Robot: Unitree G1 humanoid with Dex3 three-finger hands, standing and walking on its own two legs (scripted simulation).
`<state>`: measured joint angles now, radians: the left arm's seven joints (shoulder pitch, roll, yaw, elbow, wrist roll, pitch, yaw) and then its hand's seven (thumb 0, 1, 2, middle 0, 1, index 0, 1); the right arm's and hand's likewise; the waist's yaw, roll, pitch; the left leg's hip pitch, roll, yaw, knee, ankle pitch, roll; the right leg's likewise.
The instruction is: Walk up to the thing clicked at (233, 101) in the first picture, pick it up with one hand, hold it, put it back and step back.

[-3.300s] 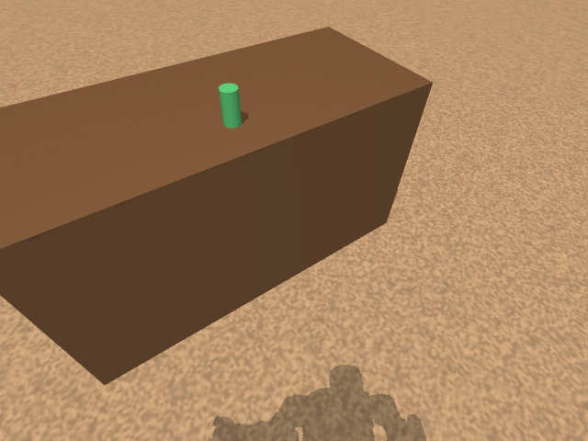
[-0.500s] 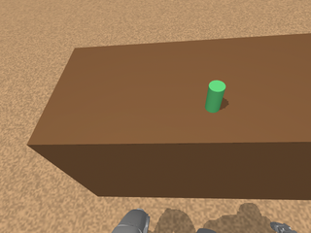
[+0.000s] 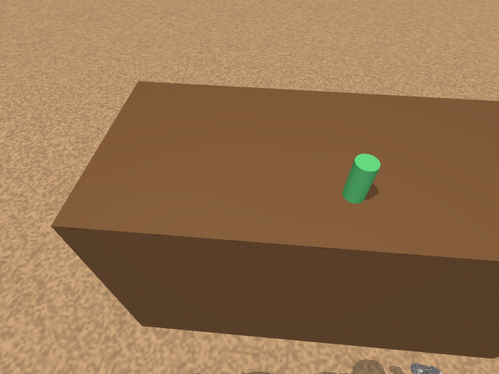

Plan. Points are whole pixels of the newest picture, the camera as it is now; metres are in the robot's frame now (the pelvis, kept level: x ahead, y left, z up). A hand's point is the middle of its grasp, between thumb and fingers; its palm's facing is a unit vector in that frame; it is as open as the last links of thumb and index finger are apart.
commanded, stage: walk up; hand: right
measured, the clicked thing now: (360, 179) +0.48 -0.23 +0.00
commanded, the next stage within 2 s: stand in 1.26 s
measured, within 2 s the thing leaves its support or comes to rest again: neither
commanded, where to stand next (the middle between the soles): +0.06 +0.03 m, yaw -5 degrees
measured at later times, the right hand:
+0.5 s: hand out of the picture +0.09 -0.23 -0.13, palm faces +0.03 +0.94 -0.35, open 7.4 cm
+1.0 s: hand out of the picture +0.08 -0.23 -0.13, palm faces +0.05 +0.95 -0.32, open 7.4 cm
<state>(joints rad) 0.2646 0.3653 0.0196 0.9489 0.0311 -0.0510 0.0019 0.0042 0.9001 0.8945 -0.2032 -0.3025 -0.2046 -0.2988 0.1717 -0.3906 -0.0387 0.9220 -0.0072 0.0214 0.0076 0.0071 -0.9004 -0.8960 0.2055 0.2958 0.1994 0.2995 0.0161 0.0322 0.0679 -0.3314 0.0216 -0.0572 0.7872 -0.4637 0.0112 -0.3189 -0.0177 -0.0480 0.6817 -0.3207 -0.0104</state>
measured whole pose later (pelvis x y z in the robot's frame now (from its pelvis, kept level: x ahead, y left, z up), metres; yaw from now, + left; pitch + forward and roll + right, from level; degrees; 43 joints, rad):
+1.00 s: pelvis +0.02 +0.02 +0.03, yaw -4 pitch -3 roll +0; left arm 0.11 0.35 0.00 1.17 0.01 -0.02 0.00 0.00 0.90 0.89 -0.20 -0.30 -0.20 -0.30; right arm 0.08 -0.34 -0.03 1.15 -0.01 0.00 0.02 0.01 -0.90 -0.90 0.20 0.30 0.20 0.30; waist 0.01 0.01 0.05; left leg -0.09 0.02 0.05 0.35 -0.22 0.00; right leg -0.15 -0.04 0.03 0.36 -0.17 0.04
